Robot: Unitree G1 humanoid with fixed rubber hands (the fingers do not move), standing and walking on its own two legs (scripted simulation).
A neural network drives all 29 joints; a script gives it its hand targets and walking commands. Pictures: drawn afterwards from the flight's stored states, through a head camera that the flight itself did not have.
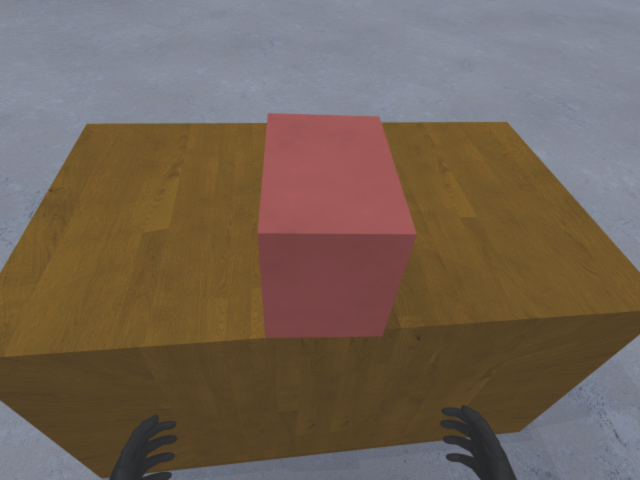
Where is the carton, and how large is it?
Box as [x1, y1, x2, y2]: [258, 113, 416, 337]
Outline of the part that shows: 268,113 258,222 258,245 265,337 382,335 416,233 379,117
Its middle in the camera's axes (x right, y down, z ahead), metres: +0.01 -0.02 +0.66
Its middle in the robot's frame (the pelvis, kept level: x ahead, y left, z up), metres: +0.53 +0.03 +0.02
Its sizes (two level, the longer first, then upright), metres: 0.292 0.195 0.243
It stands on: a pedestal, 0.67 m high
